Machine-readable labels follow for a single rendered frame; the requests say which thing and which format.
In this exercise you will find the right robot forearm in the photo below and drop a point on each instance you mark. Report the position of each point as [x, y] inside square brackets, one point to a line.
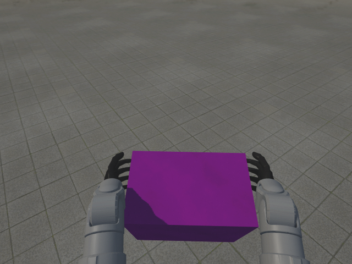
[281, 237]

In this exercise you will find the left robot hand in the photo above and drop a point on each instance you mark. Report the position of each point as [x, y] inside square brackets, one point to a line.
[114, 172]

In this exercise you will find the right robot hand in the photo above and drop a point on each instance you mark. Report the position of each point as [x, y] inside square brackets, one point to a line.
[263, 171]

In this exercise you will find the carton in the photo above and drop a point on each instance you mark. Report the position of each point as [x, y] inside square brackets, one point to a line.
[189, 196]

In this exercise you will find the left robot forearm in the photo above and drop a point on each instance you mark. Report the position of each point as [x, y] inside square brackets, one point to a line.
[104, 226]

